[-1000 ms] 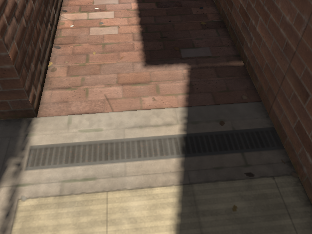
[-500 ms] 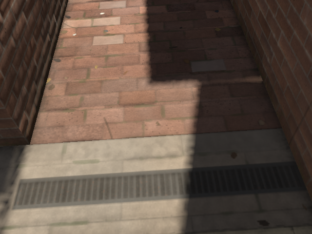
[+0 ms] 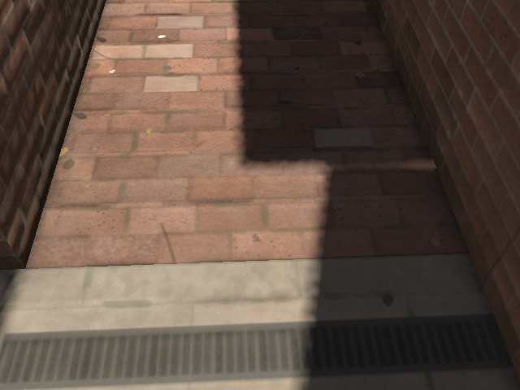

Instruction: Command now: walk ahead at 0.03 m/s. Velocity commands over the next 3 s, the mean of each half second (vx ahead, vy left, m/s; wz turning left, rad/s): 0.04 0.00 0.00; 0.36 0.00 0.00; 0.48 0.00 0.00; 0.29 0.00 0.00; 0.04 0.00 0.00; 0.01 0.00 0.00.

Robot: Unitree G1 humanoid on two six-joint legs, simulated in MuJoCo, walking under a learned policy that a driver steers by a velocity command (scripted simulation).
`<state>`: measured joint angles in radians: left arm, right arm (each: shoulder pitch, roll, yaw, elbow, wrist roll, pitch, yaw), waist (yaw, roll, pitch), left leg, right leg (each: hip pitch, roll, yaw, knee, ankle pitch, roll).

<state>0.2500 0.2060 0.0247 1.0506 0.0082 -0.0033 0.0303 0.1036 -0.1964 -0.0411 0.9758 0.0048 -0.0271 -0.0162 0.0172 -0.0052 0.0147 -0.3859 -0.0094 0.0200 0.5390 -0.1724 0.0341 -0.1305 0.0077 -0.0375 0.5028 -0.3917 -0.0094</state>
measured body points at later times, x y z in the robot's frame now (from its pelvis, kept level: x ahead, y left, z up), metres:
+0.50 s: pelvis +0.00 +0.00 +0.00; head +0.00 +0.00 +0.45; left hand -0.05 +0.23 -0.16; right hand +0.08 -0.25 -0.15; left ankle +0.06 +0.10 -0.73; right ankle -0.08 -0.11 -0.73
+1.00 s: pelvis +0.16 +0.05 +0.02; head +0.17 +0.06 +0.47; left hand +0.32 +0.31 -0.10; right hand +0.11 -0.18 -0.13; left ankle +0.09 +0.13 -0.73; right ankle +0.30 -0.13 -0.66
